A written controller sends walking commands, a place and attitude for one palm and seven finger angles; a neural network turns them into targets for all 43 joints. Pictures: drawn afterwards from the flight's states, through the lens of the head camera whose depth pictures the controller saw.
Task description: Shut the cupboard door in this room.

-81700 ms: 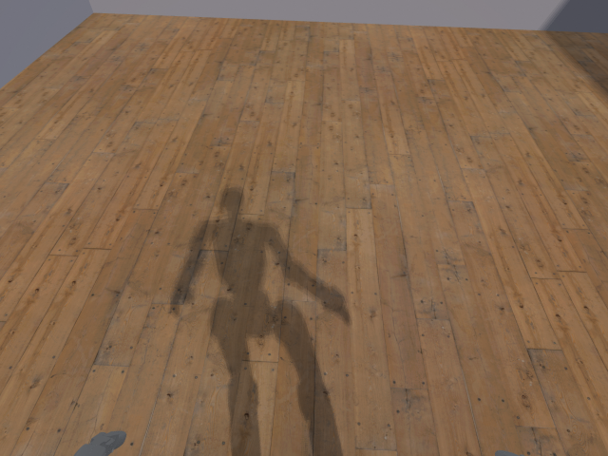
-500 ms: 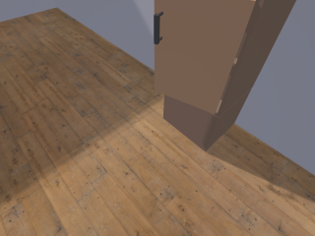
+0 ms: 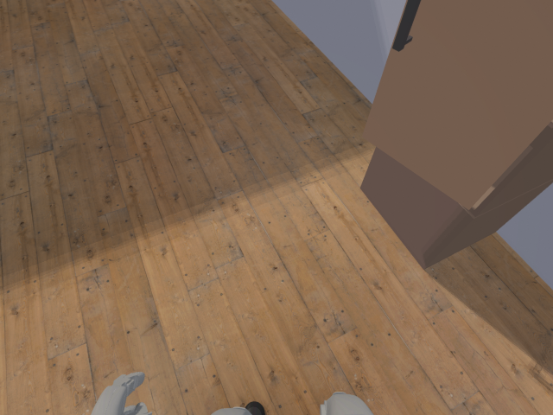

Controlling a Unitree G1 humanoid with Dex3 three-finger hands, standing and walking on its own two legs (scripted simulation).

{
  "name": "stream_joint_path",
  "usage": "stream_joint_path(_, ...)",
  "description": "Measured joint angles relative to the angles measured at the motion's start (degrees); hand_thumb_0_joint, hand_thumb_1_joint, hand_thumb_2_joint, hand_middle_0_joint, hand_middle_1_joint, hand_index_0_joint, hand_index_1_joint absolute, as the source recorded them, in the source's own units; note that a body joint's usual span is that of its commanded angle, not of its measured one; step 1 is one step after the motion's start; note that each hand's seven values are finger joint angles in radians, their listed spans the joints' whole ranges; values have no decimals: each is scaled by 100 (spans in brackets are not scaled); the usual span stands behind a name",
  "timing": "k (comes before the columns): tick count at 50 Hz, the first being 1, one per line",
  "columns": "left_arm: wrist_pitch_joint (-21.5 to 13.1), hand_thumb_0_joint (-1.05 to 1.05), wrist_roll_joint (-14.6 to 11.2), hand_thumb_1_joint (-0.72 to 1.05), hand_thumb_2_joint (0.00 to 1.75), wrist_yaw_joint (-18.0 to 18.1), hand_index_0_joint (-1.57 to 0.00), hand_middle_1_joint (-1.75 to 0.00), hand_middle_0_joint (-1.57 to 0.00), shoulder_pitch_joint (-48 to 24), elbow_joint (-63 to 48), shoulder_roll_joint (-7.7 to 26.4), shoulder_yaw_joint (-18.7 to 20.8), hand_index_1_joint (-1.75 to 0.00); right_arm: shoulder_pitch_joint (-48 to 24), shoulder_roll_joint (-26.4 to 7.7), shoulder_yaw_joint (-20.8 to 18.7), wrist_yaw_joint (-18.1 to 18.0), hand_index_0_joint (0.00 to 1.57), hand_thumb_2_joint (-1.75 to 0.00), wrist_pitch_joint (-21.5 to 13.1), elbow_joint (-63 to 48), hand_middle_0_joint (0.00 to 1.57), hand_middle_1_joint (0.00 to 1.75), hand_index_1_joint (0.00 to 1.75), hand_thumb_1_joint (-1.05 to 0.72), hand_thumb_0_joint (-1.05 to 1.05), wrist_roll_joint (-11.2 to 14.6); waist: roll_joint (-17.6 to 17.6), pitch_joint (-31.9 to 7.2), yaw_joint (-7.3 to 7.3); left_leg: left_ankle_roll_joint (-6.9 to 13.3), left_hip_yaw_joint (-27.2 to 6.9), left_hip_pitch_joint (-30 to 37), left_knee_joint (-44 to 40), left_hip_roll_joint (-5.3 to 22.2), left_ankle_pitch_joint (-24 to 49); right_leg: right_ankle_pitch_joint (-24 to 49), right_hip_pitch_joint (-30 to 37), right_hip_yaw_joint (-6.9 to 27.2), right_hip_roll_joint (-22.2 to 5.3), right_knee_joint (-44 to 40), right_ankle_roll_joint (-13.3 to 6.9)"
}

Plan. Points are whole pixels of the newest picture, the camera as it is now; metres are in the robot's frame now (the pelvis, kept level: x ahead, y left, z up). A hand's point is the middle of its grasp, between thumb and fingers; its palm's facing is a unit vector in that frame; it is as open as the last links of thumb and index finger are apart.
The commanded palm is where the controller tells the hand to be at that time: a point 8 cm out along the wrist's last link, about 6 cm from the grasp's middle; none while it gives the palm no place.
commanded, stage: walk to a spot facing it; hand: left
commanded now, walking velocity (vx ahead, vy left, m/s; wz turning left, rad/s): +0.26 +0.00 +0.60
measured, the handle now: (412, 18) +0.91 -0.29 +0.07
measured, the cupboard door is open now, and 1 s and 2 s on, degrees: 17 17 17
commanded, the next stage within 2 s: turn to face it in 0.76 s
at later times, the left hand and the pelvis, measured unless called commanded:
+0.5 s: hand out of the picture -0.02 +0.15 -0.16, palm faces +0.40 -0.87 -0.27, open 7.4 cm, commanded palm none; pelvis +0.09 -0.02 -0.01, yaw +23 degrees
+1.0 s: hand (93, 332) +0.25 +0.33 -0.16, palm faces +0.55 -0.81 -0.18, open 7.4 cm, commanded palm none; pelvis +0.25 +0.11 +0.00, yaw +34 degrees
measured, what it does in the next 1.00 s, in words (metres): walks ahead, turning left: right foot, then left foot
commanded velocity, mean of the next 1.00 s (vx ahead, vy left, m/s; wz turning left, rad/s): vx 0.22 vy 0.00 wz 0.37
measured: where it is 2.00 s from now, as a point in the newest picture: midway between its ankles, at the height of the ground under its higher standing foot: (225, 349)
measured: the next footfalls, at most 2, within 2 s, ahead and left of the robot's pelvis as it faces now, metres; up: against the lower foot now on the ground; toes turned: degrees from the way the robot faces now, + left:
right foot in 0.18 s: +0.04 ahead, -0.16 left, +0.00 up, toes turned +8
left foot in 0.62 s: +0.20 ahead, +0.15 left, +0.00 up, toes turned +34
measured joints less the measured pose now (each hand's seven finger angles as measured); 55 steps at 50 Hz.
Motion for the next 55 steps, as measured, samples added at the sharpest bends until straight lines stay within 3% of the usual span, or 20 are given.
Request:
stream_joint_path(5, -5, 1, -16, 91, 90, -24, -20, -30, -19, -51, -119, -33, -57, -30, 26, -90, -69, 43, 21, -90, 85, -59, 20, 30, 30, -90, 0, -26, 94, -98, -56, -127, -418, -39, -2, -98, 39, -126, 407, 20, 157, -980, -38)
stream_joint_path(8, -81, 1, -9, 91, 90, -86, -20, -30, -19, 154, -171, -55, -114, -30, 92, -141, -124, 67, 21, -90, 160, -61, 20, 30, 30, -90, 0, -9, 118, -254, -20, -229, -604, -140, 273, -209, -207, -82, 1024, -79, 248, -2234, -154)
stream_joint_path(9, -135, 0, 24, 90, 90, -87, -20, -30, -19, 277, -205, -30, -121, -30, 117, -134, -143, 68, 21, -90, 182, -58, 20, 30, 30, -90, 0, 25, 35, -338, 40, -293, -549, -320, 678, -287, -767, 77, 1175, -32, 200, -2650, -273)
stream_joint_path(11, -162, 0, 24, 90, 90, -33, -20, -30, -20, 460, -127, -111, -152, -30, 69, -215, -194, 88, 21, -90, 218, -16, 20, 30, 30, -91, 1, 16, 121, -329, 72, -423, -367, -781, 2052, -252, -1497, 502, 1269, -177, 180, -2652, -383)
stream_joint_path(14, -186, 0, -10, 90, 90, -14, -21, -30, -20, 809, 71, -225, -174, -30, 74, -320, -236, 185, 20, -90, 219, -58, 20, 30, 30, -91, 1, -31, 180, -346, 38, -547, 56, -1304, 3623, -18, -1304, 448, 1678, -442, 38, -2964, -392)
stream_joint_path(17, -306, 1, -17, 90, 90, -13, -21, -30, -20, 1107, 233, -280, -175, -30, 46, -350, -224, 274, 20, -90, 167, -112, 20, 30, 30, -91, 1, -14, 142, -288, 19, -607, 290, -1519, 4077, 292, -885, 420, 2069, -718, -109, -3288, -361)
stream_joint_path(21, -466, 1, 10, 90, 90, 3, -21, -30, -20, 1430, 341, -346, -195, -30, -129, -334, -165, 324, 20, -90, 187, -122, 20, 30, 30, -91, 1, 1, 84, -102, 105, -568, 466, -1574, 3746, 559, -751, 240, 2481, -1146, -263, -3427, -282)
stream_joint_path(25, -514, 1, 40, 90, 90, 13, -20, -30, -20, 1770, 429, -370, -209, -30, -469, -276, -69, 375, 20, -90, 223, -137, 19, 30, 30, -91, 1, 4, 13, 77, 294, -450, 734, -1470, 2936, 647, -747, -59, 2824, -1562, -373, -3401, -153)
stream_joint_path(28, -501, 1, 42, 90, 90, -4, -20, -30, -20, 2026, 531, -336, -213, -30, -798, -212, 15, 404, 20, -90, 155, -252, 19, 30, 30, -91, 1, 1, -116, 216, 438, -277, 1017, -1169, 2022, 528, -922, -378, 2998, -1792, -518, -3187, -4)
stream_joint_path(30, -472, 1, 20, 90, 90, -34, -20, -30, -20, 2201, 619, -305, -217, -30, -945, -195, 58, 400, 20, -90, 24, -402, 19, 30, 30, -91, 1, -8, -193, 265, 465, -107, 1205, -789, 1410, 335, -919, -675, 2929, -1889, -704, -2565, 71)
stream_joint_path(31, -444, 1, 1, 90, 90, -61, -21, -30, -20, 2300, 662, -311, -222, -30, -969, -223, 78, 397, 20, -90, -63, -502, 19, 30, 30, -91, 1, -22, -144, 238, 448, 48, 1214, -593, 1130, 309, -579, -772, 2691, -1873, -793, -1841, 60)
stream_joint_path(32, -377, 1, -25, 90, 90, -101, -21, -30, -20, 2290, 700, -294, -225, -30, -991, -234, 75, 368, 20, -90, -165, -582, 20, 30, 30, -91, 1, -24, -122, 251, 411, 162, 1176, -656, 1313, 285, -385, -838, 2284, -1625, -828, -790, 33)
stream_joint_path(34, -205, 1, -49, 90, 90, -133, -21, -30, -20, 2082, 693, -222, -201, -30, -984, -218, 97, 300, 20, -90, -279, -622, 20, 30, 30, -91, 0, 33, -169, 325, 460, 250, 1133, -581, 1598, 204, -698, -800, 1390, -918, -720, 1068, -56)
stream_joint_path(37, -170, 1, -10, 90, 90, -146, -20, -30, -20, 1674, 517, -154, -105, -30, -772, -152, 145, 190, 20, -90, -312, -551, 20, 30, 30, -91, 0, 35, -226, 235, 469, 195, 1008, -184, 1249, 86, -869, -282, 334, -499, -651, 1883, -110)
stream_joint_path(41, -224, 1, 40, 91, 90, -167, -20, -30, -19, 1055, 151, -139, -43, -30, -408, -13, 191, 96, 21, -90, -374, -326, 20, 30, 30, -91, 0, 52, -274, 94, 382, 218, 772, 390, 522, -60, -704, 414, -546, -243, -663, 1327, -12)
stream_joint_path(46, -241, 1, 29, 91, 90, -157, -20, -30, -19, 429, -116, -175, -60, -30, 83, 197, 212, 38, 21, -90, -385, -25, 20, 30, 30, -91, 0, 78, -288, -85, 210, 186, 477, 1026, -109, -105, -682, 1052, -997, -158, -558, 506, 95)
stream_joint_path(50, -252, 0, -1, 91, 90, -113, -20, -30, -19, 163, -90, -246, -145, -30, 413, 342, 223, -64, 21, -90, -406, 228, 20, 30, 30, -90, 0, 60, -271, -157, 109, 107, 426, 1497, -296, -62, -891, 1496, -726, -254, -355, -631, -46)
stream_joint_path(55, -216, 0, -15, 91, 90, -120, -20, -30, -19, 213, 14, -379, -231, -30, 698, 406, 211, -147, 21, -90, -346, 472, 20, 30, 30, -90, 0, 42, -193, -158, 61, -13, 688, 1915, 34, 9, -1543, 1614, 57, -426, 18, -1777, -346)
